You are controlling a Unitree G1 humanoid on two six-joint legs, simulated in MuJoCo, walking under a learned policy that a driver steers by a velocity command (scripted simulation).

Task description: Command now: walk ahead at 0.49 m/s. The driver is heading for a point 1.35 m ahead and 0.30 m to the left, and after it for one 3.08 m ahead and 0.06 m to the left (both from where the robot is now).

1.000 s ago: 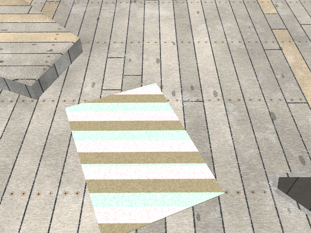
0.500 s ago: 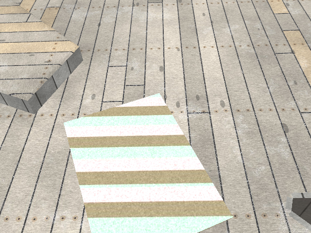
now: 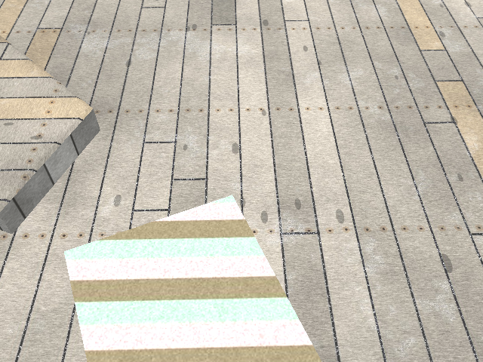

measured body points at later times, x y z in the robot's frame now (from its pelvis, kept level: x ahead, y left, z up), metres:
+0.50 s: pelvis +0.28 -0.06 +0.00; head +0.31 -0.07 +0.44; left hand +0.40 +0.19 -0.13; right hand +0.25 -0.30 -0.16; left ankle +0.14 +0.05 -0.64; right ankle +0.34 -0.12 -0.74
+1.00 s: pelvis +0.55 -0.02 -0.02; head +0.58 -0.01 +0.43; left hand +0.46 +0.20 -0.16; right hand +0.73 -0.25 -0.13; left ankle +0.64 +0.05 -0.74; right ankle +0.36 -0.12 -0.69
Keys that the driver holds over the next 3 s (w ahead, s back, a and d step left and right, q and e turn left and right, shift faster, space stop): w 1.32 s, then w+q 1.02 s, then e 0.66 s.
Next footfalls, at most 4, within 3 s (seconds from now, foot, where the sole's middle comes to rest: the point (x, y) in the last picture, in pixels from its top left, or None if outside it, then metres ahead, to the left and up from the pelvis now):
0.38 right None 0.38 -0.13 -0.77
0.96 left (235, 294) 0.68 0.05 -0.77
1.52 right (285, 210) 0.99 -0.11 -0.77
2.06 left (211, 165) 1.20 0.15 -0.77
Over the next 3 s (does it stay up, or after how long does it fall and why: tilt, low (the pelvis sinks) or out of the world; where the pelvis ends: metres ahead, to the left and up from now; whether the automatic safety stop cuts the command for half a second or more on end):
stays up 1.38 0.18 0.00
